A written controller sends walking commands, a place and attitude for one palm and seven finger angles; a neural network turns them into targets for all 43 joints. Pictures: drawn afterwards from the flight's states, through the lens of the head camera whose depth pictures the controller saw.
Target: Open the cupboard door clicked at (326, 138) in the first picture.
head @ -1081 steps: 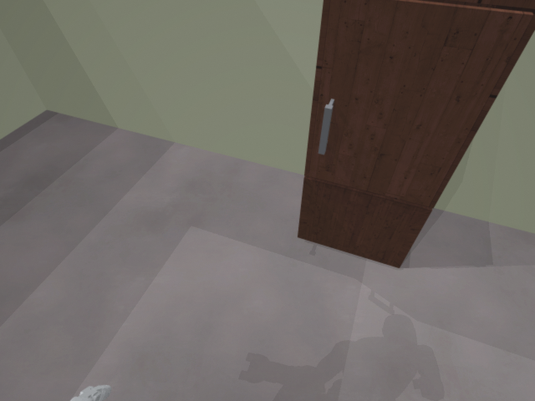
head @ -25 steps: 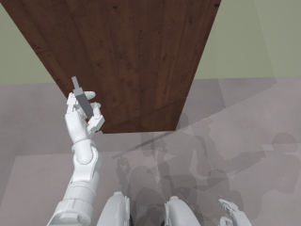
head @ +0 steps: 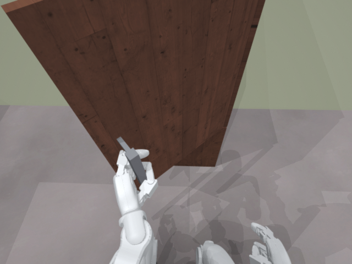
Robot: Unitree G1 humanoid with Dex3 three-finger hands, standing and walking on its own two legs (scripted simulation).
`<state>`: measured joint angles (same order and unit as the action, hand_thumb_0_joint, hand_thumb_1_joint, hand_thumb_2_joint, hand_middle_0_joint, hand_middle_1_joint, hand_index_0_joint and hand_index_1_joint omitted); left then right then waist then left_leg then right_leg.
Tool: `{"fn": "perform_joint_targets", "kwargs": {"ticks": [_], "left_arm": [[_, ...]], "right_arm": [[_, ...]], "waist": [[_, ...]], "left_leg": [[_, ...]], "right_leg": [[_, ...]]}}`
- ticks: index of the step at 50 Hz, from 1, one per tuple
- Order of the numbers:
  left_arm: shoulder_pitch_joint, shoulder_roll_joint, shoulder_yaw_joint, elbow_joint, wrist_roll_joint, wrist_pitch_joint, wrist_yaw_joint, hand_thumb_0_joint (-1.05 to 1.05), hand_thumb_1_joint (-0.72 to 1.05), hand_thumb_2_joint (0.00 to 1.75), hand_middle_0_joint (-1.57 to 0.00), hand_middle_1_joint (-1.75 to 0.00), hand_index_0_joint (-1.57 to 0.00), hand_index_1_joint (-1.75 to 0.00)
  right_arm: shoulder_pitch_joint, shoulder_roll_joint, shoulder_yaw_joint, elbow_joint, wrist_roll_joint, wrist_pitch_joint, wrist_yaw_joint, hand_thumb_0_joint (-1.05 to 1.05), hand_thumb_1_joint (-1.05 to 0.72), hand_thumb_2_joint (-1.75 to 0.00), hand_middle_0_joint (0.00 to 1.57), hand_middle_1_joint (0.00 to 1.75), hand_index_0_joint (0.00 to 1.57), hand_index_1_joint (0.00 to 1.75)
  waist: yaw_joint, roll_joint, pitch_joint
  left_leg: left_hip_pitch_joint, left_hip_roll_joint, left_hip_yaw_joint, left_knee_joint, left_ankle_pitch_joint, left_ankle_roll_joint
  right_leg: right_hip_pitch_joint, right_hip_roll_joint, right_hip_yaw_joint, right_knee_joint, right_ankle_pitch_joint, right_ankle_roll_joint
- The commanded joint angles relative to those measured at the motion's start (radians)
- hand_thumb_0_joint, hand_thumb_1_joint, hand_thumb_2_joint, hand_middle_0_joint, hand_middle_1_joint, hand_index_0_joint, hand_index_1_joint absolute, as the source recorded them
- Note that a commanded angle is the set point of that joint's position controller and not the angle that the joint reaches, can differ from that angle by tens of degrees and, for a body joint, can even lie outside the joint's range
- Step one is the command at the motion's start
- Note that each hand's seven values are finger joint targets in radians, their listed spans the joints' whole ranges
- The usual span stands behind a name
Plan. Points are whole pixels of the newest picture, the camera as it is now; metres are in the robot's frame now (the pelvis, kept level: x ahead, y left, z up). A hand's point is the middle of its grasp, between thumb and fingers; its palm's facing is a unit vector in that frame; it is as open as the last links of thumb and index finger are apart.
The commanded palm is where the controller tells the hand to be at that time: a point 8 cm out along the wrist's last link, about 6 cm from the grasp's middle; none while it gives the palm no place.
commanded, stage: open thumb and fingers to let go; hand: left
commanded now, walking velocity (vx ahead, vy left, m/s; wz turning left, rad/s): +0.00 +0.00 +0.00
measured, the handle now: (134, 164) +0.34 +0.11 +0.01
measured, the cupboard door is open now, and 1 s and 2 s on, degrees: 42 39 42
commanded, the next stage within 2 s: slide the hand sideways off the handle in 0.82 s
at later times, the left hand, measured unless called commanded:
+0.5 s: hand (148, 174) +0.32 +0.07 +0.00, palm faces +0.35 -0.94 -0.03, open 12.2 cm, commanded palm +0.26 +0.12 +0.00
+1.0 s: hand (146, 183) +0.30 +0.08 +0.00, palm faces +0.22 -0.97 -0.05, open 15.2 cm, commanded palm +0.26 +0.12 +0.00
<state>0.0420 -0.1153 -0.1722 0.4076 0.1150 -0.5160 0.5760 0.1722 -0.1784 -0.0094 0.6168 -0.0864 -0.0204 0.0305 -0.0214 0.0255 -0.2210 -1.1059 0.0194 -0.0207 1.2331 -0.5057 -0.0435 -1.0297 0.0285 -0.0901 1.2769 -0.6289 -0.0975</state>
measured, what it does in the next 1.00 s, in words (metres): stands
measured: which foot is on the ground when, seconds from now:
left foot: down 0.00-1.00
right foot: down 0.00-1.00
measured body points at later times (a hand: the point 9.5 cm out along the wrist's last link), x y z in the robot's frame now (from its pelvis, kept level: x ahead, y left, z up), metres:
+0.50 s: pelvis +0.00 +0.00 -0.01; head +0.09 -0.02 +0.43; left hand +0.29 +0.12 +0.01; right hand +0.15 -0.22 -0.14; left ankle +0.04 +0.15 -0.62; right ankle -0.01 -0.06 -0.62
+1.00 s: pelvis -0.01 +0.02 -0.01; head +0.08 +0.01 +0.43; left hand +0.28 +0.13 +0.01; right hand +0.16 -0.19 -0.13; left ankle +0.04 +0.15 -0.62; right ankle -0.01 -0.06 -0.62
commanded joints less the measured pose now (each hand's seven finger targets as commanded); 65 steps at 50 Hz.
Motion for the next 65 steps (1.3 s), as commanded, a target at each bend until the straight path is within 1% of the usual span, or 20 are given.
{"fn": "perform_joint_targets", "kwargs": {"ticks": [1,4,9,14,16,20,26,38,40,46,47,49,51,53,54,56,58,60,62,65], "left_arm": [[-0.311,0.008,0.046,-0.159,0.028,-0.064,0.031,0.00,0.83,0.87,-0.40,-1.34,-0.40,-1.34],[-0.293,0.027,0.071,-0.169,0.019,-0.072,0.030,0.00,0.62,0.78,-0.38,-1.32,-0.38,-1.32],[-0.190,-0.030,0.023,-0.215,-0.003,-0.036,0.004,0.00,0.27,0.63,-0.35,-1.28,-0.35,-1.28],[-0.201,-0.020,0.018,-0.212,-0.015,-0.003,-0.011,0.00,-0.08,0.48,-0.33,-1.24,-0.33,-1.24],[-0.243,0.005,0.038,-0.200,-0.008,-0.017,-0.007,0.00,-0.22,0.42,-0.32,-1.23,-0.32,-1.23],[-0.244,-0.001,0.031,-0.223,0.018,-0.049,0.005,0.00,-0.50,0.30,-0.30,-1.20,-0.30,-1.20],[-0.170,-0.025,0.023,-0.233,-0.003,-0.026,0.005,0.00,-0.50,0.30,-0.27,-1.00,-0.27,-1.00],[-0.240,-0.050,-0.011,-0.222,0.032,-0.022,0.037,0.00,-0.50,0.30,-0.17,-0.40,-0.17,-0.40],[-0.262,-0.052,-0.015,-0.236,0.041,-0.020,0.048,0.00,-0.50,0.30,-0.15,-0.30,-0.15,-0.30],[-0.255,-0.068,-0.017,-0.224,0.026,0.001,0.050,0.00,-0.50,0.30,-0.15,-0.30,-0.15,-0.30],[-0.245,0.027,-0.219,-0.249,0.117,-0.026,-0.141,0.00,-0.50,0.30,-0.15,-0.30,-0.15,-0.30],[-0.334,0.108,-0.154,-0.321,0.063,-0.090,-0.304,0.00,-0.50,0.30,-0.15,-0.30,-0.15,-0.30],[-0.335,0.114,-0.173,-0.342,0.021,-0.117,-0.412,0.00,-0.50,0.30,-0.15,-0.30,-0.15,-0.30],[-0.298,0.094,-0.179,-0.350,-0.065,-0.124,-0.509,0.00,-0.50,0.30,-0.15,-0.30,-0.15,-0.30],[-0.297,0.068,-0.177,-0.372,-0.117,-0.113,-0.528,0.00,-0.50,0.30,-0.15,-0.30,-0.15,-0.30],[-0.215,0.063,-0.123,-0.357,-0.195,-0.077,-0.530,0.00,-0.50,0.30,-0.15,-0.30,-0.15,-0.30],[-0.162,0.061,-0.099,-0.368,-0.217,-0.046,-0.505,0.00,-0.50,0.30,-0.15,-0.30,-0.15,-0.30],[-0.103,0.104,-0.057,-0.392,-0.195,-0.037,-0.467,0.00,-0.50,0.30,-0.15,-0.30,-0.15,-0.30],[-0.054,0.110,-0.058,-0.395,-0.154,-0.039,-0.436,0.00,-0.50,0.30,-0.15,-0.30,-0.15,-0.30],[-0.023,0.129,-0.054,-0.404,-0.107,-0.047,-0.407,0.00,-0.50,0.30,-0.15,-0.30,-0.15,-0.30]], "right_arm": [[-0.056,-0.071,-0.022,-0.097,-0.003,-0.065,-0.019,0.00,-0.90,-0.90,0.20,0.30,0.20,0.30],[-0.060,-0.073,-0.026,-0.107,-0.004,-0.073,-0.023,0.00,-0.90,-0.90,0.20,0.30,0.20,0.30],[-0.028,-0.079,-0.033,-0.136,0.001,-0.063,-0.015,0.00,-0.90,-0.90,0.20,0.30,0.20,0.30],[-0.014,-0.082,-0.028,-0.133,0.006,-0.054,-0.021,0.00,-0.90,-0.90,0.20,0.30,0.20,0.30],[-0.024,-0.082,-0.028,-0.117,0.003,-0.057,-0.024,0.00,-0.90,-0.90,0.20,0.30,0.20,0.30],[-0.026,-0.083,-0.033,-0.112,-0.002,-0.067,-0.022,0.00,-0.90,-0.90,0.20,0.30,0.20,0.30],[-0.014,-0.084,-0.034,-0.125,0.002,-0.065,-0.012,0.00,-0.90,-0.90,0.20,0.30,0.20,0.30],[-0.030,-0.087,-0.027,-0.123,-0.004,-0.081,-0.017,0.00,-0.90,-0.90,0.20,0.30,0.20,0.30],[-0.034,-0.086,-0.025,-0.126,-0.004,-0.082,-0.017,0.00,-0.90,-0.90,0.20,0.30,0.20,0.30],[-0.042,-0.083,-0.021,-0.131,-0.002,-0.086,-0.017,0.00,-0.90,-0.90,0.20,0.30,0.20,0.30],[0.011,-0.128,-0.025,-0.131,0.008,-0.067,-0.008,0.00,-0.90,-0.90,0.20,0.30,0.20,0.30],[-0.001,-0.120,-0.033,-0.158,0.014,-0.052,-0.014,0.00,-0.90,-0.90,0.20,0.30,0.20,0.30],[-0.005,-0.118,-0.029,-0.173,0.030,-0.051,-0.018,0.00,-0.90,-0.90,0.20,0.30,0.20,0.30],[-0.013,-0.122,-0.027,-0.194,0.049,-0.055,-0.020,0.00,-0.90,-0.90,0.20,0.30,0.20,0.30],[-0.017,-0.127,-0.026,-0.207,0.058,-0.057,-0.022,0.00,-0.90,-0.90,0.20,0.30,0.20,0.30],[-0.024,-0.134,-0.026,-0.224,0.072,-0.050,-0.026,0.00,-0.90,-0.90,0.20,0.30,0.20,0.30],[-0.026,-0.137,-0.027,-0.239,0.075,-0.042,-0.024,0.00,-0.90,-0.90,0.20,0.30,0.20,0.30],[-0.026,-0.140,-0.030,-0.251,0.071,-0.035,-0.019,0.00,-0.90,-0.90,0.20,0.30,0.20,0.30],[-0.017,-0.138,-0.032,-0.259,0.066,-0.027,-0.011,0.00,-0.90,-0.90,0.20,0.30,0.20,0.30],[-0.023,-0.136,-0.031,-0.269,0.059,-0.017,-0.003,0.00,-0.90,-0.90,0.20,0.30,0.20,0.30]], "waist": [[-0.044,-0.134,-0.214],[-0.026,-0.119,-0.274],[-0.008,-0.088,-0.390],[-0.035,-0.177,-0.298],[-0.038,-0.175,-0.272],[-0.017,-0.102,-0.326],[-0.007,-0.096,-0.361],[-0.020,-0.093,-0.305],[-0.014,-0.045,-0.316],[-0.018,-0.090,-0.304],[-0.111,-0.103,-0.269],[-0.073,-0.061,-0.325],[-0.076,-0.029,-0.323],[-0.074,-0.026,-0.298],[-0.064,0.006,-0.308],[-0.044,-0.040,-0.289],[-0.030,-0.059,-0.293],[-0.001,-0.051,-0.322],[-0.003,-0.093,-0.298],[0.001,-0.068,-0.273]], "left_leg": [[0.081,-0.044,-0.006,-0.007,0.089,0.047],[0.072,-0.045,-0.005,0.002,0.100,0.047],[0.145,-0.046,0.004,-0.022,0.203,0.047],[0.110,-0.042,-0.007,-0.027,0.186,0.048],[0.079,-0.041,-0.009,-0.013,0.149,0.045],[0.122,-0.042,-0.007,-0.014,0.173,0.048],[0.175,-0.041,0.001,-0.040,0.220,0.047],[0.203,-0.035,-0.011,-0.052,0.171,0.051],[0.221,-0.034,-0.011,-0.054,0.182,0.051],[0.211,-0.036,-0.014,-0.056,0.164,0.051],[0.199,-0.033,-0.007,-0.023,0.154,0.068],[0.176,-0.040,-0.008,-0.002,0.163,0.078],[0.197,-0.039,-0.014,0.004,0.143,0.079],[0.209,-0.037,-0.021,0.001,0.123,0.079],[0.239,-0.037,-0.025,-0.012,0.125,0.077],[0.252,-0.034,-0.030,-0.035,0.108,0.073],[0.245,-0.034,-0.029,-0.044,0.114,0.072],[0.247,-0.035,-0.028,-0.044,0.156,0.069],[0.229,-0.033,-0.029,-0.043,0.156,0.069],[0.210,-0.034,-0.030,-0.037,0.145,0.067]], "right_leg": [[0.165,-0.068,0.201,-0.279,0.329,0.111],[0.201,-0.073,0.219,-0.269,0.338,0.109],[0.285,-0.068,0.185,-0.232,0.563,0.112],[0.281,-0.070,0.184,-0.250,0.582,0.122],[0.255,-0.077,0.202,-0.255,0.517,0.126],[0.220,-0.063,0.174,-0.225,0.486,0.107],[0.235,-0.049,0.133,-0.212,0.543,0.102],[0.124,-0.020,0.084,-0.212,0.342,0.079],[0.106,-0.017,0.074,-0.201,0.332,0.072],[0.109,-0.014,0.071,-0.210,0.307,0.075],[0.096,-0.030,0.104,-0.201,0.359,0.083],[0.134,-0.038,0.128,-0.174,0.397,0.069],[0.100,-0.036,0.132,-0.176,0.359,0.066],[0.072,-0.031,0.128,-0.189,0.303,0.061],[0.057,-0.025,0.113,-0.188,0.274,0.054],[0.053,-0.015,0.092,-0.205,0.229,0.058],[0.062,-0.012,0.083,-0.201,0.225,0.062],[0.069,-0.012,0.072,-0.169,0.259,0.058],[0.059,-0.012,0.067,-0.155,0.261,0.061],[0.026,-0.010,0.066,-0.138,0.238,0.057]]}}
